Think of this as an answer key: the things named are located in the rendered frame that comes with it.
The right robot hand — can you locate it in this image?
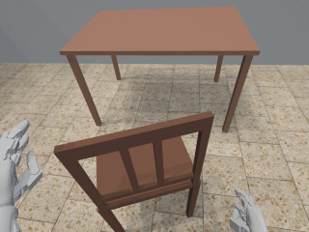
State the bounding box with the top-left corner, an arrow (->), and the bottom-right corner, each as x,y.
229,188 -> 268,232

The robot left forearm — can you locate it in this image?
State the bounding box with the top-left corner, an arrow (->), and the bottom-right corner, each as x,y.
0,205 -> 21,232

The chair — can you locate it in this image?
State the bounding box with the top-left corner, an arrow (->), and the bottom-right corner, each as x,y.
53,111 -> 214,232

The table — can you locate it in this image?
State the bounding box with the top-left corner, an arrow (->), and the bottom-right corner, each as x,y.
59,6 -> 261,133

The left robot hand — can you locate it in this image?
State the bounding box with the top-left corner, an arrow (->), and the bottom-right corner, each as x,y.
0,119 -> 42,206

